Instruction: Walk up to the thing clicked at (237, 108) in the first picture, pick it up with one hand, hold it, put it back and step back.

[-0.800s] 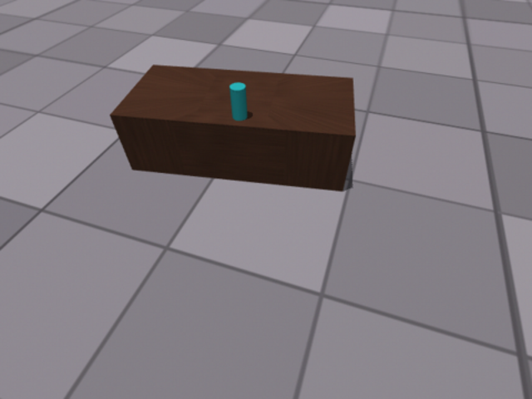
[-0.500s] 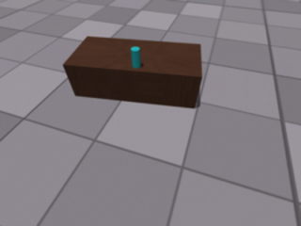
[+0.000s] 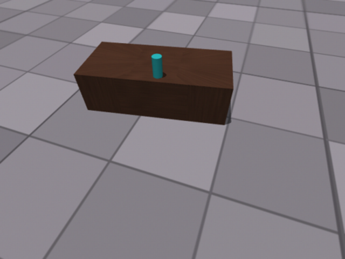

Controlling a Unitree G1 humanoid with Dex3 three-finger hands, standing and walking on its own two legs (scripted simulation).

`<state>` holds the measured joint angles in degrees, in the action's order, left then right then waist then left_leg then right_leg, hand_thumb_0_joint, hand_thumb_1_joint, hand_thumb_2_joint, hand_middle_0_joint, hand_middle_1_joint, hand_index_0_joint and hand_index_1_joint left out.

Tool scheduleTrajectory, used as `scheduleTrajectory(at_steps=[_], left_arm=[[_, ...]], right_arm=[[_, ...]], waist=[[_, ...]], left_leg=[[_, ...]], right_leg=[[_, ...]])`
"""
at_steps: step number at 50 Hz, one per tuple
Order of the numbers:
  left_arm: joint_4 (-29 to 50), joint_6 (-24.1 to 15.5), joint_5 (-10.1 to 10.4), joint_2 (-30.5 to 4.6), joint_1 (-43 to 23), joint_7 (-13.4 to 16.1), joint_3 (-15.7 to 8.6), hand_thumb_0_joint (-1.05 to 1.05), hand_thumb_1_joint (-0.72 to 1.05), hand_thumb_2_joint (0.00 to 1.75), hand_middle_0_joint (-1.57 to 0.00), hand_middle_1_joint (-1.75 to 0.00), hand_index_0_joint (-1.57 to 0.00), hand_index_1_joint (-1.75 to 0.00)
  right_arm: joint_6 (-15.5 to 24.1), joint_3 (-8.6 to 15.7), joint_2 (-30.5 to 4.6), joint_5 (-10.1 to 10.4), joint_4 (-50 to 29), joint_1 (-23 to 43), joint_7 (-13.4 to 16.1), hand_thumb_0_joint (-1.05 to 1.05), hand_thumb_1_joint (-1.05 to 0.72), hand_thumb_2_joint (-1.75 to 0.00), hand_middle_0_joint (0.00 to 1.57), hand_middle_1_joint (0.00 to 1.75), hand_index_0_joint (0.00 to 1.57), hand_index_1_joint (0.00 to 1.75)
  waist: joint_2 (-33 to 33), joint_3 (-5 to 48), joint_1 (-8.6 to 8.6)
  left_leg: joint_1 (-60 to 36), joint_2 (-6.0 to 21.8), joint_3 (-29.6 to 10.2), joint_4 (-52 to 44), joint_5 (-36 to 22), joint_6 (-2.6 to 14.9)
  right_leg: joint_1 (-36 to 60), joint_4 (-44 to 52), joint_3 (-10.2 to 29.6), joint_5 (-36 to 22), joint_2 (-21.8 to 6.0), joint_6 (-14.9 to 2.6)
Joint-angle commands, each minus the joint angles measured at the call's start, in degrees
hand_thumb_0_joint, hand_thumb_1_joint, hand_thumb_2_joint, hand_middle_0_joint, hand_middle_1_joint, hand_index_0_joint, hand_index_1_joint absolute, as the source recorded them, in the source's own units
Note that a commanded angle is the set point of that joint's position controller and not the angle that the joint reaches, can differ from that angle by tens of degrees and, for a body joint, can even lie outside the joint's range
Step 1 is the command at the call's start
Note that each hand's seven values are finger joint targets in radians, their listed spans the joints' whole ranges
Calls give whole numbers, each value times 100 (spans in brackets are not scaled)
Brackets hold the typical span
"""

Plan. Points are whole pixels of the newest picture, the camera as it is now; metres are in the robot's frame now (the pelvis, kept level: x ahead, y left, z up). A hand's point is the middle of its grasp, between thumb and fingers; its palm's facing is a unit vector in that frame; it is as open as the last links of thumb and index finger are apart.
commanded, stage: stand
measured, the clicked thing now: (157, 66) +1.46 +0.12 -0.34
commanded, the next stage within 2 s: walk up in 0.32 s
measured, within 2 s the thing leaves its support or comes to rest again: neither
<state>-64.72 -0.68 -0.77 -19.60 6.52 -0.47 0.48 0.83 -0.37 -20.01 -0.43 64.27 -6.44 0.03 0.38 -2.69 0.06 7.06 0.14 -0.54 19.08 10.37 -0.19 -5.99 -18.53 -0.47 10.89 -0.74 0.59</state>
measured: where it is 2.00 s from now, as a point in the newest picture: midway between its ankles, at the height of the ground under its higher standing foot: (139, 204)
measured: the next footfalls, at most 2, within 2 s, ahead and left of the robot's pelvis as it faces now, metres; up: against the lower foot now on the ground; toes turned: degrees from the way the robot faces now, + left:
left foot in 0.66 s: +0.20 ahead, +0.25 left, +0.00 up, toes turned +10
right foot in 1.12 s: +0.42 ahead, +0.03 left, +0.00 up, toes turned +2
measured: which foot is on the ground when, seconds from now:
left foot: down 0.00-0.38, up 0.40-0.64, down 0.66-1.00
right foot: down 0.00-0.68, up 0.70-1.00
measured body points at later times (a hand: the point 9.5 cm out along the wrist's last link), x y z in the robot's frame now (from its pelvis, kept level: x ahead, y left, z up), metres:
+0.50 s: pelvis +0.03 +0.02 -0.01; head +0.03 +0.02 +0.44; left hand +0.06 +0.35 -0.12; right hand +0.11 -0.30 -0.13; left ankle +0.03 +0.15 -0.71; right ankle -0.01 -0.12 -0.75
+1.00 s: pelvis +0.20 +0.14 -0.01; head +0.21 +0.14 +0.44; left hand +0.26 +0.47 -0.12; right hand +0.24 -0.17 -0.13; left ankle +0.16 +0.24 -0.75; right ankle +0.32 +0.02 -0.71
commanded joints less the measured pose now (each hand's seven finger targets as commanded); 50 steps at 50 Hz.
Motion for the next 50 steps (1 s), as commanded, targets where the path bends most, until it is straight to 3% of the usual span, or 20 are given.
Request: scheduleTrajectory(at_steps=[1,15,16,17,19,20,24,26,28,30,32,33,34,35,36,37,38,40,47,50], left_arm=[[338,-126,30,-1181,-173,108,-251,0,90,90,-20,-30,-20,-30],[351,-130,20,-1208,-148,108,-253,0,90,90,-20,-30,-20,-30],[557,-261,-12,-1918,329,17,-659,0,90,90,-20,-30,-20,-30],[473,-293,-75,-1995,654,-1,-720,0,90,90,-20,-30,-20,-30],[547,-362,-145,-2282,940,39,-908,0,90,90,-20,-30,-20,-30],[733,-424,-148,-2272,791,66,-923,0,90,90,-20,-30,-20,-30],[1075,-522,-156,-2082,284,49,-893,0,90,90,-20,-30,-20,-30],[1197,-535,-137,-2097,287,-6,-895,0,90,90,-20,-30,-20,-30],[1305,-539,-146,-2156,169,-46,-890,0,90,90,-20,-30,-20,-30],[1377,-495,-113,-2167,-48,-77,-864,0,90,90,-20,-30,-20,-30],[1378,-421,-124,-1991,7,-78,-810,0,90,90,-20,-30,-20,-30],[1377,-382,-179,-1704,300,-90,-725,0,90,90,-20,-30,-20,-30],[1407,-362,-126,-1253,624,-119,-582,0,90,90,-20,-30,-20,-30],[1524,-338,18,-1247,649,-84,-535,0,90,90,-20,-30,-20,-30],[1557,-329,-11,-1759,577,-32,-608,0,90,90,-20,-30,-20,-30],[1511,-345,1,-1912,478,-7,-576,0,90,90,-20,-30,-20,-30],[1374,-355,85,-1937,698,-17,-601,0,90,90,-20,-30,-20,-30],[1099,-337,160,-1922,1206,-91,-626,0,90,90,-20,-30,-20,-30],[1596,-335,-8,-1632,529,-275,-643,0,90,90,-20,-30,-20,-30],[1751,-406,7,-1494,293,-310,-658,0,90,90,-20,-30,-20,-30]], right_arm=[[121,223,-1186,4,-330,227,53,0,-90,-90,20,30,20,30],[118,230,-1199,4,-334,230,55,0,-90,-90,20,30,20,30],[92,624,-1712,-126,-726,-23,-146,0,-90,-90,20,30,20,30],[51,633,-1659,-179,-786,108,-228,0,-90,-90,20,30,20,30],[-12,588,-1396,-251,-1177,677,-338,0,-90,-90,20,30,20,30],[1,610,-1377,-273,-1280,692,-373,0,-90,-90,20,30,20,30],[73,756,-1462,-193,-1334,190,-534,0,-90,-90,20,30,20,30],[85,767,-1389,-178,-1389,144,-607,0,-90,-90,20,30,20,30],[90,823,-1376,-162,-1429,10,-632,0,-90,-90,20,30,20,30],[72,923,-1418,-148,-1284,-523,-638,0,-90,-90,20,30,20,30],[69,1043,-1543,-142,-1042,-1231,-576,0,-90,-90,20,30,20,30],[87,1158,-1800,-152,-864,-1862,-516,0,-90,-90,20,30,20,30],[114,1255,-2201,-212,-804,-2543,-413,0,-90,-90,20,30,20,30],[179,1237,-2614,-202,-1085,-2095,-395,0,-90,-90,20,30,20,30],[182,1265,-2819,-23,-1356,-1450,-409,0,-90,-90,20,30,20,30],[182,1215,-2685,-20,-1459,-1133,-362,0,-90,-90,20,30,20,30],[237,1098,-2368,-34,-1550,-908,-311,0,-90,-90,20,30,20,30],[328,914,-1885,-16,-1634,-775,-281,0,-90,-90,20,30,20,30],[449,862,-1846,-12,-1795,-1266,-274,0,-90,-90,20,30,20,30],[468,833,-1834,2,-1899,-1285,-288,0,-90,-90,20,30,20,30]], waist=[[-26,389,19],[-58,457,24],[105,823,126],[76,429,318],[-845,-202,594],[-597,-381,564],[-573,-340,171],[-896,-373,187],[-1113,-365,68],[-966,-250,-260],[-392,-24,-598],[422,397,-858],[1845,455,-1112],[2067,318,-883],[1577,142,-644],[1061,-108,-457],[720,-250,-230],[719,-204,17],[572,-415,-159],[534,-436,-168]], left_leg=[[-102,694,-555,-270,-868,176],[-155,712,-559,-260,-1011,172],[387,369,-616,364,1823,538],[1517,326,-651,622,2757,556],[3086,84,-100,2820,1848,294],[3428,379,-466,3131,1549,220],[3086,731,-570,2795,1349,72],[2487,691,-319,2314,1177,6],[1747,661,-98,1932,724,6],[577,468,351,1641,-39,-7],[-642,133,732,1689,36,2],[-1658,64,459,1784,624,202],[-1701,811,-1094,552,2454,555],[-852,1913,-3949,-1034,4283,997],[-369,2412,-4731,-1390,4496,1530],[53,2370,-4360,-1279,4117,1520],[112,2061,-3174,-849,3187,1370],[401,1445,-1830,-634,2038,1019],[204,1552,-1142,-713,844,1472],[469,1428,-804,-515,301,1340]], right_leg=[[28,287,499,-751,-683,-176],[92,279,448,-838,-686,-173],[667,-194,433,1675,-509,-458],[798,-141,929,2739,-813,-667],[925,1136,2477,3731,-2180,-1358],[841,1243,2743,3379,-2554,-1616],[813,1028,1534,2002,-2037,-1419],[419,865,876,1518,-1726,-1265],[-225,669,433,1332,-1561,-1086],[-1103,214,-69,1499,-1312,-873],[-1982,-917,-444,1665,-1014,-777],[-2598,-2326,-565,1399,-812,-671],[-3139,-4362,-619,2241,-133,-514],[-3496,-5200,112,2414,398,-433],[-3256,-5446,460,2227,-16,-500],[-3259,-5510,714,1903,-252,-497],[-3238,-5285,758,1413,-449,-482],[-2693,-4516,534,859,-620,-412],[-2608,-2701,130,454,-686,-134],[-2097,-2010,-53,-83,-527,-212]])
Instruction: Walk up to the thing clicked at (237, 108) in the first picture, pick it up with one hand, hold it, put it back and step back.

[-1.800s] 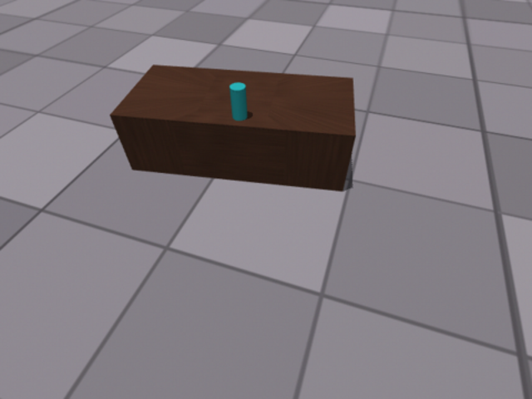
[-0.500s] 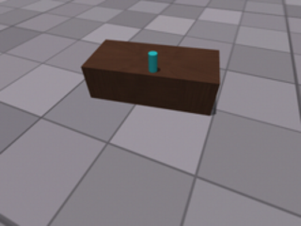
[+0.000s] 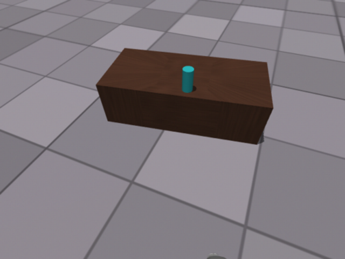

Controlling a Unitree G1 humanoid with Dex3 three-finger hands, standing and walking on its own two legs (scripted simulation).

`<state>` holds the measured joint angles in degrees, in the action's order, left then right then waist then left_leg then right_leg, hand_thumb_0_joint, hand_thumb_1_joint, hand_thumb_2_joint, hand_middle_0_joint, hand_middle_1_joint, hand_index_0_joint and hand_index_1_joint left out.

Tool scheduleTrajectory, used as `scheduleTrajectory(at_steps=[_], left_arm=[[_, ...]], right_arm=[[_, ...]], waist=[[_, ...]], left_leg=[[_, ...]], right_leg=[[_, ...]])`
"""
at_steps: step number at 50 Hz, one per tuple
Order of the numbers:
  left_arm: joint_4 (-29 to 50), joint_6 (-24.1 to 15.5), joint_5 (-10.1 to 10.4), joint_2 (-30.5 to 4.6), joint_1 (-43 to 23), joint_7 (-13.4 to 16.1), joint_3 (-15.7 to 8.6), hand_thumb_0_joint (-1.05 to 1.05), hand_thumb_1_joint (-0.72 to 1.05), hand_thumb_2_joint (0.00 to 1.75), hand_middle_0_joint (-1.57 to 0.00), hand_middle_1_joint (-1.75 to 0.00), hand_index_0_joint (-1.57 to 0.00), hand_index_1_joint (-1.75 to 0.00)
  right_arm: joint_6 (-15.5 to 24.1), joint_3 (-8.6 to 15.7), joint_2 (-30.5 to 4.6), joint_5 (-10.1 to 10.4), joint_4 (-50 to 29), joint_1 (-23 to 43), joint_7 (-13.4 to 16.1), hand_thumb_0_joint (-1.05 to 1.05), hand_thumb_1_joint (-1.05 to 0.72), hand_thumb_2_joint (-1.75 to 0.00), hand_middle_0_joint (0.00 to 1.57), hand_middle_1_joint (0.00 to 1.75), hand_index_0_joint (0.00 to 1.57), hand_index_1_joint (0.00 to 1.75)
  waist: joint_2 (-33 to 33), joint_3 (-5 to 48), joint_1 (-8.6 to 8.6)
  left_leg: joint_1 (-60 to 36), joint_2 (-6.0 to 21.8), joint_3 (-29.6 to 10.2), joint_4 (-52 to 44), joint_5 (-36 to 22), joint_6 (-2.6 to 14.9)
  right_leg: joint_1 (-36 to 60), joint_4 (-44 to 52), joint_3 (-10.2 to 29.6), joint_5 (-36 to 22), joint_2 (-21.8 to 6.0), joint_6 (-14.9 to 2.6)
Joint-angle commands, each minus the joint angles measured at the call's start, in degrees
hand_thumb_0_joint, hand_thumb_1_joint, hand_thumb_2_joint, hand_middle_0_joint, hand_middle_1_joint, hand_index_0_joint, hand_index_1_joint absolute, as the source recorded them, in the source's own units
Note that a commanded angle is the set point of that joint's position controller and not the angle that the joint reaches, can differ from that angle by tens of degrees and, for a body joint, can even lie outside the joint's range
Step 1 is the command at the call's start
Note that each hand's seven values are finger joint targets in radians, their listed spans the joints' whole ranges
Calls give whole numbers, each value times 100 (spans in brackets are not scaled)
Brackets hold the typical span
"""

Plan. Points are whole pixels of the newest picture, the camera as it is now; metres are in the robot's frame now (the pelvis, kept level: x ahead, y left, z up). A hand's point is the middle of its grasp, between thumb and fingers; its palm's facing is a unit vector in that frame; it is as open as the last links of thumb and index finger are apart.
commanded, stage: walk up
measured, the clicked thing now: (187, 79) +1.25 -0.15 -0.33
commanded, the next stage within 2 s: none
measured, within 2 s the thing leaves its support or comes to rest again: neither
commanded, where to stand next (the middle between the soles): +0.60 +0.08 m, yaw +0 degrees
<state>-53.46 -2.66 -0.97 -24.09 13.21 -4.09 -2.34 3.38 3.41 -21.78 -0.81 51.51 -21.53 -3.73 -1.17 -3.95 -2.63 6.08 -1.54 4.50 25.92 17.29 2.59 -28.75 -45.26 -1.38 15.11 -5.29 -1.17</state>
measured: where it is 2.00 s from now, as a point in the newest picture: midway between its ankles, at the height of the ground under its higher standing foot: (155, 214)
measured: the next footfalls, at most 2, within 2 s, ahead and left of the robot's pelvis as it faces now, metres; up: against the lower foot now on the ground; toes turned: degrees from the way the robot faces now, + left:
right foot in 0.12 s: +0.21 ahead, -0.14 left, +0.00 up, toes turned -4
left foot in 0.58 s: +0.39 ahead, +0.16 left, +0.00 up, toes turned +7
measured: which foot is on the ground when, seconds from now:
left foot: down 0.00-0.16, up 0.18-0.56, down 0.58-1.00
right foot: up 0.00-0.10, down 0.12-0.60, up 0.62-1.00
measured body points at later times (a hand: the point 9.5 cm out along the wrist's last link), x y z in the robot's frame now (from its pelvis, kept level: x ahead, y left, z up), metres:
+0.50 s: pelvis +0.21 +0.00 +0.00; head +0.23 -0.01 +0.45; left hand +0.22 +0.33 -0.10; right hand +0.33 -0.32 -0.11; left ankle +0.33 +0.16 -0.71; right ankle +0.17 -0.13 -0.74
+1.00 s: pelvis +0.38 +0.06 +0.00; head +0.40 +0.05 +0.45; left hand +0.44 +0.39 -0.11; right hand +0.42 -0.26 -0.12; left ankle +0.35 +0.16 -0.74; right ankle +0.50 -0.07 -0.71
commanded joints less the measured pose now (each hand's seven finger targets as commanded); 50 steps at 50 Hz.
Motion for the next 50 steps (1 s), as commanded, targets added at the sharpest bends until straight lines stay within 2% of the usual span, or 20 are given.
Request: scheduleTrajectory(at_steps=[1,6,7,8,9,10,12,15,19,25,28,29,30,31,32,35,37,40,45,50], left_arm=[[633,-216,31,-1049,-445,44,-382,0,90,90,-20,-30,-20,-30],[350,-324,29,-1177,831,196,-543,0,90,90,-20,-30,-20,-30],[267,-382,-11,-1575,1444,271,-693,0,90,90,-20,-30,-20,-30],[393,-408,43,-1919,1512,311,-728,0,90,90,-20,-30,-20,-30],[461,-381,112,-2020,1157,319,-719,0,90,90,-20,-30,-20,-30],[568,-356,148,-1828,975,337,-678,0,90,90,-20,-30,-20,-30],[672,-379,162,-1513,630,362,-551,0,90,90,-20,-30,-20,-30],[712,-446,127,-1394,550,345,-481,0,90,90,-20,-30,-20,-30],[922,-473,58,-1527,418,316,-537,0,90,90,-20,-30,-20,-30],[883,-438,62,-1645,717,313,-517,0,90,90,-20,-30,-20,-30],[1004,-365,65,-1532,503,341,-448,0,90,90,-20,-30,-20,-30],[993,-340,91,-1192,810,356,-305,0,90,90,-20,-30,-20,-30],[1040,-318,117,-619,1157,328,-158,0,90,90,-20,-30,-20,-30],[905,-244,154,-1117,1293,410,-262,0,90,90,-20,-30,-20,-30],[825,-225,101,-1425,1071,452,-312,0,90,90,-20,-30,-20,-30],[629,-228,180,-1305,1032,362,-316,0,90,90,-20,-30,-20,-30],[534,-166,176,-1222,1241,307,-332,0,90,90,-20,-30,-20,-30],[578,-124,138,-1097,1168,255,-307,0,90,90,-20,-30,-20,-30],[815,-139,59,-1047,416,215,-330,0,90,90,-20,-30,-20,-30],[779,-286,71,-907,455,237,-349,0,90,90,-20,-30,-20,-30]], right_arm=[[196,440,-1604,37,-649,228,84,0,-90,-90,20,30,20,30],[89,319,-1316,68,-852,207,109,0,-90,-90,20,30,20,30],[106,213,-1014,79,-948,18,113,0,-90,-90,20,30,20,30],[77,142,-898,79,-959,-295,124,0,-90,-90,20,30,20,30],[14,270,-1497,28,-800,-128,190,0,-90,-90,20,30,20,30],[24,308,-1599,14,-754,144,232,0,-90,-90,20,30,20,30],[6,294,-1419,104,-621,177,191,0,-90,-90,20,30,20,30],[-75,267,-1178,56,-561,-18,71,0,-90,-90,20,30,20,30],[-118,311,-1126,6,-744,467,-65,0,-90,-90,20,30,20,30],[-21,368,-1095,-28,-933,1174,-170,0,-90,-90,20,30,20,30],[27,516,-1397,-85,-584,149,-120,0,-90,-90,20,30,20,30],[65,632,-1715,-146,-418,-441,-54,0,-90,-90,20,30,20,30],[87,728,-2125,-179,-522,-592,26,0,-90,-90,20,30,20,30],[93,725,-2237,-8,-740,-283,69,0,-90,-90,20,30,20,30],[59,741,-2196,116,-733,-53,72,0,-90,-90,20,30,20,30],[120,442,-1529,127,-870,421,150,0,-90,-90,20,30,20,30],[187,415,-1525,131,-858,397,155,0,-90,-90,20,30,20,30],[219,423,-1533,103,-973,342,165,0,-90,-90,20,30,20,30],[165,459,-1588,29,-969,-4,157,0,-90,-90,20,30,20,30],[64,413,-1511,3,-1125,246,106,0,-90,-90,20,30,20,30]], waist=[[597,-300,54],[-189,743,700],[-1112,1159,955],[-1486,1173,788],[-961,988,745],[-597,685,741],[-242,218,507],[-658,84,311],[-778,-164,336],[-687,56,518],[100,563,-136],[1110,922,-370],[2388,994,-284],[1579,973,-169],[1320,711,-152],[794,45,190],[936,14,289],[1039,46,269],[837,-142,-12],[795,-25,196]], left_leg=[[616,1432,-1146,-1105,-555,968],[965,850,-430,1466,-2125,504],[1906,360,-140,3032,-1203,232],[2985,-185,-348,3791,1245,13],[3157,137,-761,4229,1386,2],[3274,300,-992,4386,1253,-27],[2887,426,-1291,4142,635,-47],[2434,391,-1014,3546,50,-132],[2524,560,-674,2300,-258,-377],[1498,595,-199,988,-885,-159],[-178,377,-181,546,-616,58],[-935,594,-736,135,184,299],[-1501,1893,-2904,-363,730,624],[-1275,2532,-4159,-1046,1361,1083],[-881,2608,-4097,-1046,1366,1350],[308,1689,-1935,-932,-873,616],[632,1519,-1443,-990,-1360,469],[406,1558,-1284,-1160,-841,838],[100,1594,-1180,-1200,-898,929],[545,1487,-876,-494,-1404,937]], right_leg=[[362,821,-91,-591,50,-46],[2917,1754,-372,-611,500,-253],[3828,2149,1005,15,-457,-546],[4245,2810,3465,498,-1897,-1001],[3878,2823,4124,805,-2234,-1567],[3435,2908,3809,609,-2148,-1701],[2588,2868,2116,-245,-1408,-1203],[1943,2835,937,-1302,-881,-989],[1779,3072,476,-793,-962,-1187],[1697,2539,228,-1044,-1013,-935],[1100,1092,38,-1198,-810,-694],[609,-569,-345,-1066,-317,-492],[-647,-1862,-139,1497,450,-190],[-946,-2296,97,1662,566,-235],[-984,-2605,351,1515,247,-285],[-354,-1965,719,593,33,-224],[1,-1672,544,294,29,-90],[-139,-1085,340,122,13,46],[-387,-12,129,-24,-55,94],[819,1044,-124,-411,176,-40]])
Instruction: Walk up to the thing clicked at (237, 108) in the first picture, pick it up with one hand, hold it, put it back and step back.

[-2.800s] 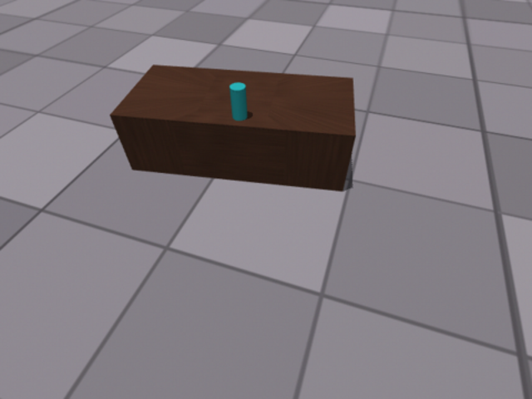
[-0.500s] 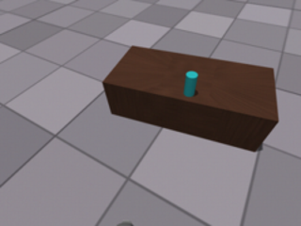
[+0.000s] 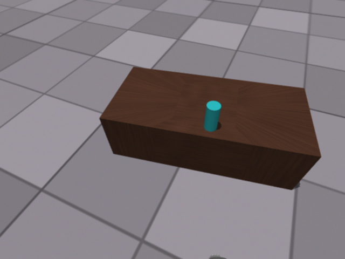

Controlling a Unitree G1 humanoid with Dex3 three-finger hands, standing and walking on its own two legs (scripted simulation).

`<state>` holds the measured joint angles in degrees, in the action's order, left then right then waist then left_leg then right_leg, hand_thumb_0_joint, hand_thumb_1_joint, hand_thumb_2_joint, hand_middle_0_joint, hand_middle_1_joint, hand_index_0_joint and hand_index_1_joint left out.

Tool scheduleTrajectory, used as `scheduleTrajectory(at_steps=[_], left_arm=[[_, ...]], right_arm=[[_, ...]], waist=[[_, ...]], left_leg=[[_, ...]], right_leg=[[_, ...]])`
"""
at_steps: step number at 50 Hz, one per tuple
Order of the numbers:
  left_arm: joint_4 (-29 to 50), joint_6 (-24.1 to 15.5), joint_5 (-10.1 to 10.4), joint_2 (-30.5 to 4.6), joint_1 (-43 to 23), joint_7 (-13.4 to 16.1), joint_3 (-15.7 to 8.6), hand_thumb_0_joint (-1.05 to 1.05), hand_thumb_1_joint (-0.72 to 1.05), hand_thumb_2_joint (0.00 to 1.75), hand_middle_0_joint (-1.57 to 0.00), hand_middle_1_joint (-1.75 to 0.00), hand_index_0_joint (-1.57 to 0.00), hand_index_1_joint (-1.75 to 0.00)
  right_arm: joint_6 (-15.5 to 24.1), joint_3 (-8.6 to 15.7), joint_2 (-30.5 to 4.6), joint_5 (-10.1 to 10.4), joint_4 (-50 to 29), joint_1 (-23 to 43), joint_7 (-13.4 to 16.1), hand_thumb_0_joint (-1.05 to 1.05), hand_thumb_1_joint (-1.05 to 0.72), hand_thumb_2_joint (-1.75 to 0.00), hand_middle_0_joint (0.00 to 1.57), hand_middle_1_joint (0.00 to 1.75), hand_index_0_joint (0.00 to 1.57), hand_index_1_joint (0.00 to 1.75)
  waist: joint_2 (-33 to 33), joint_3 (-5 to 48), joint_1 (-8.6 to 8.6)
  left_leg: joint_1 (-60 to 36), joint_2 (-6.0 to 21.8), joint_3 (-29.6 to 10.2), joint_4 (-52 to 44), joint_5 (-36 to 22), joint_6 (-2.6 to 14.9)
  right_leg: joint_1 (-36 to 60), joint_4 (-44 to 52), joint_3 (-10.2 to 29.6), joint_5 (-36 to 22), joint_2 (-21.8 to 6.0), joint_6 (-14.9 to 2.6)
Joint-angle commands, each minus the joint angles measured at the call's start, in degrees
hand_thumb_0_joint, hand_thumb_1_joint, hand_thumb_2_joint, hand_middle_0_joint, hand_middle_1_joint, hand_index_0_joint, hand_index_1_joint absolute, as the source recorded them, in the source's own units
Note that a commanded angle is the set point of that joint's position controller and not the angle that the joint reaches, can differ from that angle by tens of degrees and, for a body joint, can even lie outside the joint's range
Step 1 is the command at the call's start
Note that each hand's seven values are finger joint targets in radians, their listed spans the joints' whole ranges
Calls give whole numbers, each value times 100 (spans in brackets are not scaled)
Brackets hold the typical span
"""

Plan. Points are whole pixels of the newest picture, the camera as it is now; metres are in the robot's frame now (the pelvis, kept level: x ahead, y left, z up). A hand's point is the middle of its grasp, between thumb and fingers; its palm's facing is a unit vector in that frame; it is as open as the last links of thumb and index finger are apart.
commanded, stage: walk up
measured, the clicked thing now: (211, 116) +0.87 -0.23 -0.33
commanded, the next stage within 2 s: stand in 2.00 s
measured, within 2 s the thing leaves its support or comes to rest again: neither
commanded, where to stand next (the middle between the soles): +0.22 +0.02 m, yaw -1 degrees
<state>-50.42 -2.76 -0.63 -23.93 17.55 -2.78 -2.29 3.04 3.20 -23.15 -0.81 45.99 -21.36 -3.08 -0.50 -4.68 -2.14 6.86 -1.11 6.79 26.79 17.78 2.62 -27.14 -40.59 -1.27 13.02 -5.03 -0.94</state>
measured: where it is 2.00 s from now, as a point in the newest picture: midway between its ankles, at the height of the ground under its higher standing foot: outside the picture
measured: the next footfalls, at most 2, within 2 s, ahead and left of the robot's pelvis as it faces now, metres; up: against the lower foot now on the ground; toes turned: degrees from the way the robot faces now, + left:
right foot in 0.06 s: +0.17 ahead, -0.10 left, +0.00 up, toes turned -3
left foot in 0.48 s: +0.25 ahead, +0.17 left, +0.00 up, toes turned +3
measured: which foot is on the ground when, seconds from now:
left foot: down 0.00-0.10, up 0.12-0.46, down 0.48-1.00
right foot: up 0.00-0.04, down 0.06-1.00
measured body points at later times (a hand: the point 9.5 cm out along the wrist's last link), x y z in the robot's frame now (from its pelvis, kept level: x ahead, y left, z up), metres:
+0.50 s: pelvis +0.12 +0.03 -0.02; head +0.14 +0.03 +0.43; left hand +0.17 +0.36 -0.12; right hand +0.19 -0.30 -0.13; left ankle +0.21 +0.16 -0.74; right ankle +0.13 -0.12 -0.73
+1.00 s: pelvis +0.14 +0.03 +0.00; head +0.15 +0.03 +0.45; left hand +0.20 +0.35 -0.13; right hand +0.26 -0.26 -0.13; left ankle +0.21 +0.16 -0.74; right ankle +0.13 -0.10 -0.74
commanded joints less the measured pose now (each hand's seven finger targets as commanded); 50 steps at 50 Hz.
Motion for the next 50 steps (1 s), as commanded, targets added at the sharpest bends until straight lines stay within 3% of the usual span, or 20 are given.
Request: scheduleTrajectory(at_steps=[1,3,4,5,6,7,10,17,20,23,24,25,26,27,30,36,38,40,43,50], left_arm=[[391,-304,29,-927,277,129,-372,0,90,90,-20,-30,-20,-30],[167,-380,-2,-1259,1023,240,-525,0,90,90,-20,-30,-20,-30],[147,-422,-36,-1700,1383,314,-679,0,90,90,-20,-30,-20,-30],[350,-425,-10,-1945,1211,343,-680,0,90,90,-20,-30,-20,-30],[366,-364,67,-2041,898,345,-675,0,90,90,-20,-30,-20,-30],[456,-353,94,-1876,698,346,-647,0,90,90,-20,-30,-20,-30],[540,-382,93,-1513,316,348,-496,0,90,90,-20,-30,-20,-30],[708,-320,-37,-1411,-56,273,-440,0,90,90,-20,-30,-20,-30],[599,-219,-40,-1348,44,287,-368,0,90,90,-20,-30,-20,-30],[566,-80,74,-1254,-218,312,-262,0,90,90,-20,-30,-20,-30],[592,-27,94,-1019,-210,322,-172,0,90,90,-20,-30,-20,-30],[567,28,151,-694,4,322,-74,0,90,90,-20,-30,-20,-30],[445,117,224,-655,251,353,-25,0,90,90,-20,-30,-20,-30],[222,181,199,-993,347,414,-110,0,90,90,-20,-30,-20,-30],[-84,175,147,-1085,66,378,-158,0,90,90,-20,-30,-20,-30],[-587,139,53,-907,178,388,-135,0,90,90,-20,-30,-20,-30],[-639,78,-21,-1023,14,404,-168,0,90,90,-20,-30,-20,-30],[-480,60,-16,-1301,-759,343,-149,0,90,90,-20,-30,-20,-30],[-617,83,74,-888,-791,297,-18,0,90,90,-20,-30,-20,-30],[-900,18,56,-972,-999,284,-6,0,90,90,-20,-30,-20,-30]], right_arm=[[63,441,-1368,12,-621,339,40,0,-90,-90,20,30,20,30],[31,303,-1016,56,-684,176,26,0,-90,-90,20,30,20,30],[44,183,-696,79,-737,-135,20,0,-90,-90,20,30,20,30],[-29,183,-824,44,-662,-323,25,0,-90,-90,20,30,20,30],[-116,328,-1384,-24,-551,-154,82,0,-90,-90,20,30,20,30],[-136,364,-1451,-42,-484,25,108,0,-90,-90,20,30,20,30],[-183,356,-1242,40,-199,-131,11,0,-90,-90,20,30,20,30],[-222,308,-944,-15,-33,70,-7,0,-90,-90,20,30,20,30],[-138,260,-838,-4,49,470,83,0,-90,-90,20,30,20,30],[-26,266,-880,3,294,225,210,0,-90,-90,20,30,20,30],[6,298,-1085,-35,379,34,258,0,-90,-90,20,30,20,30],[34,351,-1467,-94,344,87,298,0,-90,-90,20,30,20,30],[48,310,-1579,-55,155,507,307,0,-90,-90,20,30,20,30],[16,346,-1767,25,158,845,302,0,-90,-90,20,30,20,30],[-17,203,-1366,-36,211,1158,345,0,-90,-90,20,30,20,30],[-103,138,-1299,53,281,1532,342,0,-90,-90,20,30,20,30],[-124,26,-1002,129,342,1595,336,0,-90,-90,20,30,20,30],[-138,9,-912,170,547,1530,338,0,-90,-90,20,30,20,30],[-65,27,-1169,89,753,1868,319,0,-90,-90,20,30,20,30],[-61,-84,-1000,114,1137,2014,271,0,-90,-90,20,30,20,30]], waist=[[509,211,293],[-460,842,657],[-1452,1184,761],[-1391,997,620],[-907,711,585],[-639,397,561],[-501,57,266],[-1111,-156,233],[-1040,135,394],[-496,552,144],[-27,633,36],[1076,773,134],[1125,694,335],[1198,696,321],[1254,637,304],[1176,802,400],[616,807,421],[-164,493,59],[278,497,233],[-142,440,193]], left_leg=[[517,1359,-1010,-194,-1407,836],[964,813,-492,1559,-1491,492],[1849,318,-291,2793,-203,206],[2878,-114,-520,3483,1267,-11],[2956,290,-906,3828,1455,2],[3104,458,-1069,3883,1438,-42],[2625,567,-1152,3581,436,-90],[1828,631,-612,1952,-251,-394],[1258,488,-440,1262,-612,-387],[254,233,-316,393,-1322,-241],[29,448,-628,69,-1408,-109],[25,1516,-2016,-401,-1512,129],[288,2055,-3058,-842,-850,579],[623,2305,-3212,-863,-147,1076],[783,1554,-2076,-553,-611,681],[985,1449,-1598,-23,-1086,549],[1334,1288,-1423,180,-879,212],[561,753,-1034,103,113,-68],[494,1134,-1448,-349,126,89],[261,890,-1020,-387,-550,-56]], right_leg=[[1149,968,-198,-442,242,-77],[2686,1593,-112,-487,326,-189],[3374,1936,1689,186,-849,-466],[3531,2497,3604,866,-1911,-992],[2970,2457,4013,1504,-2233,-1564],[2589,2549,3639,1563,-2084,-1634],[1752,2539,1736,763,-1090,-987],[771,2470,440,37,-655,-1000],[835,1745,336,-1136,-694,-991],[631,637,232,-1534,-591,-772],[422,210,214,-804,-407,-527],[215,-527,-70,424,151,-218],[98,-778,168,1866,583,-103],[436,-1104,339,2061,264,-106],[556,-707,419,1731,171,-98],[1488,856,-119,552,370,-30],[1938,1350,393,-140,46,-150],[667,1567,1103,384,-410,-367],[913,1364,462,291,-3,-138],[1138,2002,763,-199,-230,-167]])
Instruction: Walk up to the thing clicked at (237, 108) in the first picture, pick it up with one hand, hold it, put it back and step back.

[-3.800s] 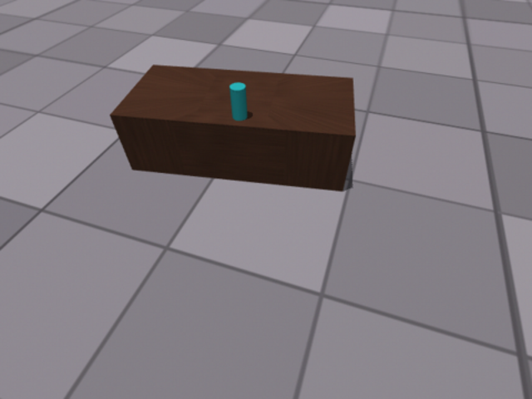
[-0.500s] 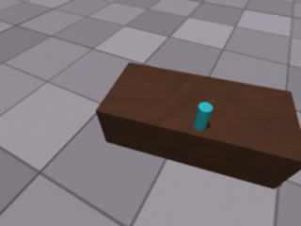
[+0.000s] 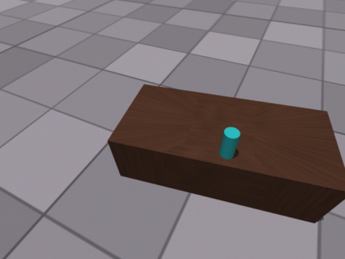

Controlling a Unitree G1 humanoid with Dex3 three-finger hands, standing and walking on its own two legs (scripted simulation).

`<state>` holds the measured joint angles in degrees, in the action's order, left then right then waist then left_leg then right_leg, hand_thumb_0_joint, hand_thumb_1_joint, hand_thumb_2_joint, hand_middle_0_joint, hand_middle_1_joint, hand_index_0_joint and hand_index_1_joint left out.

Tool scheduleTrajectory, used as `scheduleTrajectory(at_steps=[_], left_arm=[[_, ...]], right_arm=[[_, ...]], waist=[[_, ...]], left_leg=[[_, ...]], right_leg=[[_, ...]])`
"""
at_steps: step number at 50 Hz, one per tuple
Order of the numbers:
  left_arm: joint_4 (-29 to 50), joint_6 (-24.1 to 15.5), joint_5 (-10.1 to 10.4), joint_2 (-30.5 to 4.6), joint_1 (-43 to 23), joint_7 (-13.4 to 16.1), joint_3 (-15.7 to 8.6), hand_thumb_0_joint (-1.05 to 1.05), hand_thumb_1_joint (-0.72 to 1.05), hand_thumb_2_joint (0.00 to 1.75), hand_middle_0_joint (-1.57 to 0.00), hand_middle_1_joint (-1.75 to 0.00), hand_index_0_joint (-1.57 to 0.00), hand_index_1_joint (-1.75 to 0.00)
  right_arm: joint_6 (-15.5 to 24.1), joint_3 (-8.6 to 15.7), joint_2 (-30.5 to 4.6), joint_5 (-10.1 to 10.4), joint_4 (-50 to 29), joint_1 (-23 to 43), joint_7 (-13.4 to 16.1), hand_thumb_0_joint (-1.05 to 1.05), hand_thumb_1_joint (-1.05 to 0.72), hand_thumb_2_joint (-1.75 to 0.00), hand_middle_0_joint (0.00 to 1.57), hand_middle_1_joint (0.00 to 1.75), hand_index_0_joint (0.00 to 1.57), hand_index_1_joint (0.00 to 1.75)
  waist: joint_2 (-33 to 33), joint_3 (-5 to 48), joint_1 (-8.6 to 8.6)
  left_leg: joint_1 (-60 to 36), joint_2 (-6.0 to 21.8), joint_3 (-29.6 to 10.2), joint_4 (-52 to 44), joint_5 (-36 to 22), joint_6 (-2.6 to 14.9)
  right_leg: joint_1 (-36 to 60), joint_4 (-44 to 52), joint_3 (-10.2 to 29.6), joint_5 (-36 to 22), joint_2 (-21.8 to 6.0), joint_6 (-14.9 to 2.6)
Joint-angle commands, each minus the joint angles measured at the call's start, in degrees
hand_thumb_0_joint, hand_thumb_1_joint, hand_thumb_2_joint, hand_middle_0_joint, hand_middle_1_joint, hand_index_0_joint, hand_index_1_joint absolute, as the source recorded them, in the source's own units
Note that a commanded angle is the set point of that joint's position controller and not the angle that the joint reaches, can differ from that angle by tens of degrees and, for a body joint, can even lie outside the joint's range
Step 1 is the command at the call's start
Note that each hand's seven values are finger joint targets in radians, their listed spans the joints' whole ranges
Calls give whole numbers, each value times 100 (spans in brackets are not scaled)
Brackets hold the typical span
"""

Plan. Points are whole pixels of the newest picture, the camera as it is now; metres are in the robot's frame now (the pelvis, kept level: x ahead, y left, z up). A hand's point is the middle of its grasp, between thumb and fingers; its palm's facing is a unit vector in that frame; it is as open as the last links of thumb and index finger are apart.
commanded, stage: walk up
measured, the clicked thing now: (229, 143) +0.73 -0.24 -0.33
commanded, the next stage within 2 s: stand in 1.00 s
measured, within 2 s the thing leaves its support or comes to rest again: neither
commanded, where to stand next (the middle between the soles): +0.08 -0.02 m, yaw +0 degrees
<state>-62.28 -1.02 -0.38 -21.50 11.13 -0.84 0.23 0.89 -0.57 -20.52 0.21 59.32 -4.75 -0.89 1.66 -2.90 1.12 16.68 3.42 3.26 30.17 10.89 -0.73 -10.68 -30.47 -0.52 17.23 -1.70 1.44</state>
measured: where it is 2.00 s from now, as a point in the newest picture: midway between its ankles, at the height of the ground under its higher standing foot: outside the picture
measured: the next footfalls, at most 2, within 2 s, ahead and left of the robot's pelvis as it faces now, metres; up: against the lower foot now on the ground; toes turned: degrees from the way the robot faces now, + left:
none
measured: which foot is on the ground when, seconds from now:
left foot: down 0.00-1.00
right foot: down 0.00-1.00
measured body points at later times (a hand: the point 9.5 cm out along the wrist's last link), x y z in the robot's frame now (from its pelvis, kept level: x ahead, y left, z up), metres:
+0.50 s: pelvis +0.02 +0.00 +0.01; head +0.03 +0.00 +0.46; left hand +0.12 +0.29 -0.12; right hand +0.08 -0.31 -0.12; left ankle +0.06 +0.13 -0.73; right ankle -0.01 -0.14 -0.73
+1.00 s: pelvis +0.03 +0.01 +0.01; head +0.04 +0.00 +0.46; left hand +0.11 +0.30 -0.12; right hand +0.12 -0.29 -0.12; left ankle +0.06 +0.13 -0.73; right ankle -0.01 -0.14 -0.73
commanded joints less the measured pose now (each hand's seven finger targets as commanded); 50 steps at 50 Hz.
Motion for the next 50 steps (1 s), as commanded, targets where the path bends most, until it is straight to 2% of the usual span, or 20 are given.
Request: scheduleTrajectory(at_steps=[1,4,7,9,13,19,22,30,40,49,50], left_arm=[[266,-156,31,-1209,-374,88,-250,0,90,90,-20,-30,-20,-30],[202,-130,36,-1196,-560,92,-246,0,90,90,-20,-30,-20,-30],[169,-117,34,-1172,-621,89,-245,0,90,90,-20,-30,-20,-30],[115,-103,36,-1172,-624,96,-259,0,90,90,-20,-30,-20,-30],[71,-75,42,-1152,-803,97,-269,0,90,90,-20,-30,-20,-30],[5,-27,29,-1093,-811,90,-263,0,90,90,-20,-30,-20,-30],[1,-23,18,-1088,-881,86,-273,0,90,90,-20,-30,-20,-30],[-58,-4,14,-1039,-925,82,-260,0,90,90,-20,-30,-20,-30],[-88,-12,13,-1006,-868,97,-249,0,90,90,-20,-30,-20,-30],[-92,-26,0,-1016,-859,121,-245,0,90,90,-20,-30,-20,-30],[-45,-51,-26,-1085,-838,134,-256,0,90,90,-20,-30,-20,-30]], right_arm=[[157,289,-1240,12,-154,351,50,0,-90,-90,20,30,20,30],[137,280,-1211,-3,-10,372,47,0,-90,-90,20,30,20,30],[142,280,-1231,-16,122,364,55,0,-90,-90,20,30,20,30],[142,260,-1190,-18,163,426,60,0,-90,-90,20,30,20,30],[141,259,-1177,-39,295,351,77,0,-90,-90,20,30,20,30],[150,274,-1227,-59,356,419,90,0,-90,-90,20,30,20,30],[166,275,-1212,-62,376,363,100,0,-90,-90,20,30,20,30],[170,300,-1227,-58,381,360,112,0,-90,-90,20,30,20,30],[152,313,-1178,-51,351,346,109,0,-90,-90,20,30,20,30],[105,337,-1140,-50,356,404,99,0,-90,-90,20,30,20,30],[92,339,-1137,-73,352,453,107,0,-90,-90,20,30,20,30]], waist=[[-376,360,-126],[-429,289,-140],[-358,526,-118],[-384,497,-79],[-296,467,-115],[-10,421,-102],[-86,530,-122],[-60,556,-139],[-164,676,-144],[-163,541,-171],[-217,495,-161]], left_leg=[[-867,438,-613,-696,-81,263],[-895,425,-585,-870,-87,206],[-1044,457,-531,-927,-425,199],[-1022,467,-508,-986,-589,185],[-1052,463,-477,-1086,-690,134],[-959,518,-549,-1334,-319,144],[-1008,529,-505,-1301,-565,160],[-1058,548,-532,-1395,-649,175],[-1335,536,-467,-1289,-1163,174],[-1359,490,-447,-1307,-1099,140],[-1280,550,-492,-1310,-1032,120]], right_leg=[[-441,1037,687,-715,-588,-397],[-412,1230,671,-585,-584,-347],[-79,1254,607,-925,-602,-331],[24,1322,565,-1076,-584,-294],[108,1372,563,-1112,-597,-298],[197,1419,479,-960,-523,-287],[321,1442,476,-1164,-539,-276],[364,1435,436,-1205,-515,-231],[374,1483,390,-1418,-549,-189],[313,1575,381,-1418,-551,-176],[280,1626,378,-1194,-624,-162]])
